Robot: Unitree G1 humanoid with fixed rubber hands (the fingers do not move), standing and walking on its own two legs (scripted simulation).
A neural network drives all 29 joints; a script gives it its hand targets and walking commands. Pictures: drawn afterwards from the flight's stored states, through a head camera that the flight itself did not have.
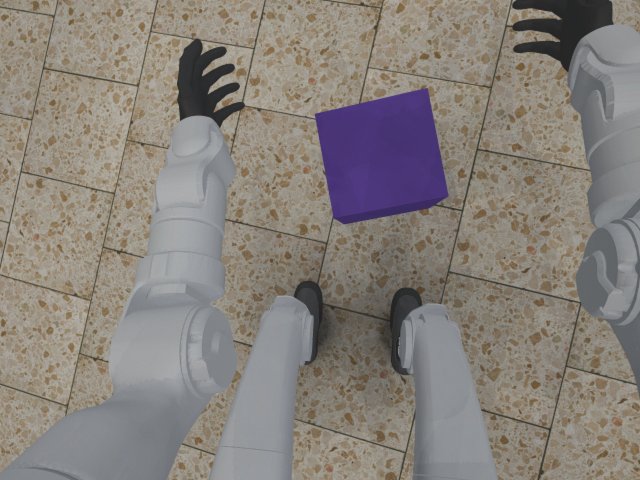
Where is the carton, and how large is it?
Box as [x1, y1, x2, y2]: [315, 88, 448, 223]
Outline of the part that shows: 427,88 315,114 334,218 343,223 427,208 448,195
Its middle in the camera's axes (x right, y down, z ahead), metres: +0.13 -0.15 +0.84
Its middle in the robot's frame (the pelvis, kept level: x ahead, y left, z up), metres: +0.51 -0.01 -0.52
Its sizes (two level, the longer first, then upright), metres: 0.210 0.200 0.250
